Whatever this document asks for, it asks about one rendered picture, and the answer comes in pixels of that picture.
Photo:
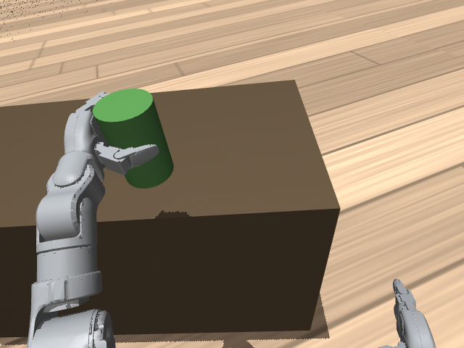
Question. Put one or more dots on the left robot arm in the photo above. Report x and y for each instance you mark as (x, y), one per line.
(67, 275)

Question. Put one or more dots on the can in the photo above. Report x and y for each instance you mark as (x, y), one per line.
(129, 118)

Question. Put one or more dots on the right robot hand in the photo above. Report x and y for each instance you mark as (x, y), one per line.
(412, 326)

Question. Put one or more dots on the left robot hand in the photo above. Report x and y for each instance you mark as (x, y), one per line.
(83, 134)

